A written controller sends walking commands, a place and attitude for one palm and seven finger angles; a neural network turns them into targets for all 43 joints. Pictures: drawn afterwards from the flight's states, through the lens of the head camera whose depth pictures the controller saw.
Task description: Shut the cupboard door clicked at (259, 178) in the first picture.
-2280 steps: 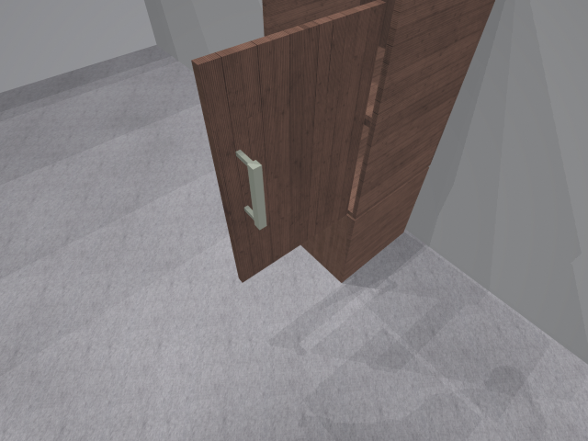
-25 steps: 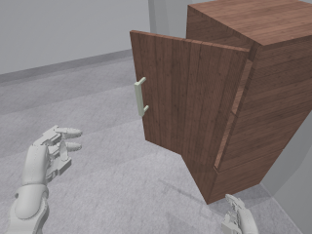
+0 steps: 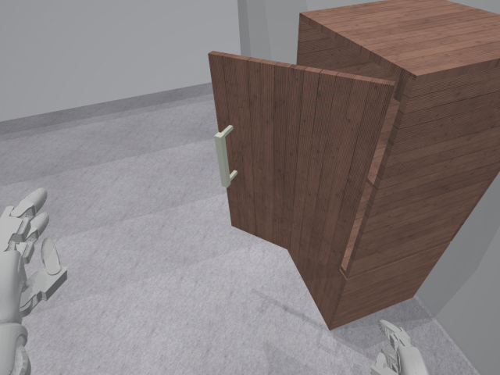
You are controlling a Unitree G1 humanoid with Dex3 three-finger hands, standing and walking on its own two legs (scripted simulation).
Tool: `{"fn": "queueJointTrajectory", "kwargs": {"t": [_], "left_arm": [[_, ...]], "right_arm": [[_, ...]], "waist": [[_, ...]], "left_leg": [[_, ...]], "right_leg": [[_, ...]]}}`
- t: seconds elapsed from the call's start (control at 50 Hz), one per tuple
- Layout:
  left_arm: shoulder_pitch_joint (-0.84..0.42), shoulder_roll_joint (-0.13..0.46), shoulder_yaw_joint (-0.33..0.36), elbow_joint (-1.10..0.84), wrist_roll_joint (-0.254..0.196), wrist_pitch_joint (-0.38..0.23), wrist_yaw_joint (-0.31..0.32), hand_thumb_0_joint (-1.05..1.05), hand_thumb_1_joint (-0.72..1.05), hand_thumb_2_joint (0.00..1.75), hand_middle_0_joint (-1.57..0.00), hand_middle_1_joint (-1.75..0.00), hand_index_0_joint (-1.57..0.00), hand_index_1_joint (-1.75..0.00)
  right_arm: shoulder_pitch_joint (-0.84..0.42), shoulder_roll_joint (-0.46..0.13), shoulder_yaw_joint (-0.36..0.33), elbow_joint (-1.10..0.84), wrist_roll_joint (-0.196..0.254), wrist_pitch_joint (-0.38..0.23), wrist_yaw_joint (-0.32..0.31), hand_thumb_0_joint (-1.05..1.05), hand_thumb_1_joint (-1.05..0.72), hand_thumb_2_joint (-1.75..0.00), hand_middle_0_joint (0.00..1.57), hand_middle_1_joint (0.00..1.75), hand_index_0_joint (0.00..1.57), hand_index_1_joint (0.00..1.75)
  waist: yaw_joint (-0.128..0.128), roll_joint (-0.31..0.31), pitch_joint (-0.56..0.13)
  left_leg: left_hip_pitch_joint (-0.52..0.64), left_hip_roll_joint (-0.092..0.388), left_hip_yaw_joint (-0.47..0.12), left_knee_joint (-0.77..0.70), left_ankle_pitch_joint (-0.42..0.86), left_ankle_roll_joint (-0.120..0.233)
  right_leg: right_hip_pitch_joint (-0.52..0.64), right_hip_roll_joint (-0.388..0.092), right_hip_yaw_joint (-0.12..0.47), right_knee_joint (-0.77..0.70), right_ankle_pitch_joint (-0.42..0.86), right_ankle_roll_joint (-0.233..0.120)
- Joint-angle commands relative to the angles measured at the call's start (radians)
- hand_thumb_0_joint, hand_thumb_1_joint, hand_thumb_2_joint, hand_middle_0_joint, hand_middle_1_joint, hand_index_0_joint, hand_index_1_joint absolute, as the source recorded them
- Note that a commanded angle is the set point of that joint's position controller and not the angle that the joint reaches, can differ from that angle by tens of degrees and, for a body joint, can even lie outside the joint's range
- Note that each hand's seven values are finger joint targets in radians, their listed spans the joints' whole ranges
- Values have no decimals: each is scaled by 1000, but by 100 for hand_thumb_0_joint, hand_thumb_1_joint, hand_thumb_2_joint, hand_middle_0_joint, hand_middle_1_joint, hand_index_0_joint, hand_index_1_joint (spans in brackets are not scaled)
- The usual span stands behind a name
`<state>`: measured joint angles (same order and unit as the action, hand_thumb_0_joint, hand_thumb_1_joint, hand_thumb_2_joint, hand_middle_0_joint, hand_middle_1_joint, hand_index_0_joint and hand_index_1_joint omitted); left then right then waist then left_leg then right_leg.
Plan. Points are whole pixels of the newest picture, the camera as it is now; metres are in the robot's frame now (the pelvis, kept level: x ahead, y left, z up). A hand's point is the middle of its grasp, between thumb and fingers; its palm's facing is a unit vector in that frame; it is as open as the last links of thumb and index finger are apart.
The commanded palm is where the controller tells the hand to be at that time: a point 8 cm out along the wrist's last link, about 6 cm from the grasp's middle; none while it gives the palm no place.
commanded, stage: draw the hand back to the body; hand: left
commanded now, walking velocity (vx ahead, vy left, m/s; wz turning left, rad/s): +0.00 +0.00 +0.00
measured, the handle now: (227, 157) +0.64 +0.15 -0.01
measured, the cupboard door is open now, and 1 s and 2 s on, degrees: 41 41 41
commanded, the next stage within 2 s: step back with the hand held close in 0.08 s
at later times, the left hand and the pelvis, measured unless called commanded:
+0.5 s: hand (49, 268) +0.19 +0.29 +0.14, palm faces +0.37 -0.79 -0.49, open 7.4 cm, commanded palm +0.13 +0.32 +0.17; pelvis -0.01 +0.03 +0.00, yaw -1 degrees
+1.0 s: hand out of the picture +0.12 +0.30 +0.15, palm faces +0.46 -0.77 -0.45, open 7.4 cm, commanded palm +0.06 +0.33 +0.17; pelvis -0.08 +0.03 -0.02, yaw +0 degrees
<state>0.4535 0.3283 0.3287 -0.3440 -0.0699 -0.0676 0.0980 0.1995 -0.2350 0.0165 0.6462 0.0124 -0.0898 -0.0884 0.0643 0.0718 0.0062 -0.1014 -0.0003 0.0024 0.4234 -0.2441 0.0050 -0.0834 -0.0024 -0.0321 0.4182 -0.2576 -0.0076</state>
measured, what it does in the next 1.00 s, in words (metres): shifts its weight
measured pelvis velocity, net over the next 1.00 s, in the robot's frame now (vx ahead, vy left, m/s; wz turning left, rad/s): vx -0.08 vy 0.03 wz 0.00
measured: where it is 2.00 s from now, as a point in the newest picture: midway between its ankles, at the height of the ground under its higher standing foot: outside the picture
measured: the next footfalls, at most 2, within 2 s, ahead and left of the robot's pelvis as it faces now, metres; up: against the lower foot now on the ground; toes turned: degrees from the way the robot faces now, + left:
right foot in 1.42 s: -0.15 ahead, -0.11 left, +0.00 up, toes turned +5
left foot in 1.76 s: -0.04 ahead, +0.12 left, +0.00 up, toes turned +0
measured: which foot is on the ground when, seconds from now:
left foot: down 0.00-1.00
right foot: down 0.00-1.00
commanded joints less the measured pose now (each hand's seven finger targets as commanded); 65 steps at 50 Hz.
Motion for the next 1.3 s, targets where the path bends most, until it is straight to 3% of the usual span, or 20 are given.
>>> {"fn": "queueJointTrajectory", "kwargs": {"t": [0.0,0.12,0.18,0.2,0.26,0.3,0.38,0.46,0.52,0.72,0.8,0.94,0.98,1.0,1.08,1.12,1.16,1.2,1.26,1.28], "left_arm": [[-98,225,149,-228,-3,-79,23,0,90,90,-20,-30,-20,-30],[-97,205,135,-219,-5,-75,15,0,90,90,-20,-30,-20,-30],[-72,214,149,-193,-8,-72,14,0,90,90,-20,-30,-20,-30],[-138,292,224,-236,-1,-106,23,0,90,90,-20,-30,-20,-30],[-30,221,155,-181,4,-131,23,0,90,90,-20,-30,-20,-30],[-13,234,163,-208,5,-144,29,0,90,90,-20,-30,-20,-30],[20,287,212,-281,1,-148,43,0,90,90,-20,-30,-20,-30],[46,288,220,-324,-4,-135,48,0,90,90,-20,-30,-20,-30],[90,278,223,-301,-6,-132,49,0,90,90,-20,-30,-20,-30],[60,273,242,-314,18,-184,58,0,90,90,-20,-30,-20,-30],[31,267,232,-356,28,-208,62,0,90,90,-20,-30,-20,-30],[-25,259,234,-347,44,-232,73,0,90,90,-20,-30,-20,-30],[-27,277,254,-311,54,-234,72,0,90,90,-20,-30,-20,-30],[-36,250,225,-317,49,-237,71,0,90,90,-20,-30,-20,-30],[-13,293,241,-326,40,-245,81,0,90,90,-20,-30,-20,-30],[8,295,231,-356,31,-248,91,0,90,90,-20,-30,-20,-30],[24,311,246,-377,26,-250,100,0,90,90,-20,-30,-20,-30],[68,311,260,-378,26,-256,105,0,90,90,-20,-30,-20,-30],[62,299,300,-375,41,-270,96,0,90,90,-20,-30,-20,-30],[49,322,312,-383,38,-276,88,0,90,90,-20,-30,-20,-30]], "right_arm": [[-148,-75,-24,-169,2,-66,-5,0,-90,-90,20,30,20,30],[-142,-79,-27,-172,2,-61,1,0,-90,-90,20,30,20,30],[-139,-83,-32,-172,-1,-59,0,0,-90,-90,20,30,20,30],[-149,-118,-45,-197,5,-33,6,0,-90,-90,20,30,20,30],[-130,-99,-50,-180,1,5,10,0,-90,-90,20,30,20,30],[-126,-99,-55,-184,4,19,7,0,-90,-90,20,30,20,30],[-132,-119,-64,-213,1,45,-10,0,-90,-90,20,30,20,30],[-116,-119,-69,-249,6,74,-14,0,-90,-90,20,30,20,30],[-115,-120,-69,-256,6,82,-12,0,-90,-90,20,30,20,30],[-107,-130,-67,-262,6,51,-15,0,-90,-90,20,30,20,30],[-90,-126,-65,-253,4,27,-13,0,-90,-90,20,30,20,30],[-70,-136,-66,-228,-9,-13,-15,0,-90,-90,20,30,20,30],[-71,-139,-70,-221,-13,-18,-11,0,-90,-90,20,30,20,30],[-69,-125,-66,-224,-9,-18,-9,0,-90,-90,20,30,20,30],[-50,-112,-72,-198,-19,-13,12,0,-90,-90,20,30,20,30],[-49,-95,-67,-189,-13,-5,20,0,-90,-90,20,30,20,30],[-55,-96,-67,-190,-9,4,18,0,-90,-90,20,30,20,30],[-60,-105,-67,-199,-8,5,7,0,-90,-90,20,30,20,30],[-90,-138,-79,-210,-9,-22,-11,0,-90,-90,20,30,20,30],[-87,-127,-85,-206,-13,-32,-15,0,-90,-90,20,30,20,30]], "waist": [[6,-7,-31],[1,9,-14],[5,-50,-30],[-38,-58,-3],[-51,-105,-41],[-54,-78,-94],[-51,11,-180],[-51,6,-223],[-51,-10,-199],[-59,38,-110],[-65,19,-112],[-64,77,-78],[-61,39,-58],[-65,2,-51],[-71,-132,-61],[-78,-179,-111],[-84,-150,-124],[-86,-32,-114],[-66,210,-123],[-65,170,-143]], "left_leg": [[-6,8,18,-63,168,24],[-6,12,19,-74,159,19],[1,13,21,-70,167,25],[-79,30,-4,1,97,42],[-99,19,-8,74,80,36],[-97,26,-14,69,123,31],[-72,65,-36,15,392,28],[-96,93,-48,16,530,24],[-173,108,-63,-7,426,27],[-558,133,-125,-117,-236,85],[-574,114,-126,-84,-317,85],[-666,145,-162,-110,-434,98],[-690,137,-157,-84,-456,96],[-675,113,-134,-35,-427,86],[-437,21,-57,197,-251,24],[-331,5,-30,258,-159,10],[-285,13,-41,221,-153,17],[-352,67,-116,57,-226,43],[-756,282,-340,-273,-533,137],[-703,294,-359,-259,-436,140]], "right_leg": [[-33,-12,9,-89,132,0],[-40,-7,5,-91,120,1],[-34,-7,8,-99,129,4],[-128,-73,115,-154,133,-4],[-169,-137,144,-162,118,-31],[-146,-143,120,-114,181,-35],[-72,-77,46,21,392,-1],[-27,-49,34,105,467,10],[-27,-49,43,114,397,12],[71,-24,70,186,171,22],[36,-34,91,169,103,13],[42,2,85,233,14,16],[31,-3,109,207,-20,11],[-9,-27,140,168,-40,1],[-294,-175,298,-69,-209,-79],[-343,-224,277,-99,-166,-95],[-377,-199,219,-85,-168,-75],[-327,-102,134,2,-180,-31],[74,85,35,409,-26,31],[57,88,44,418,-14,29]]}}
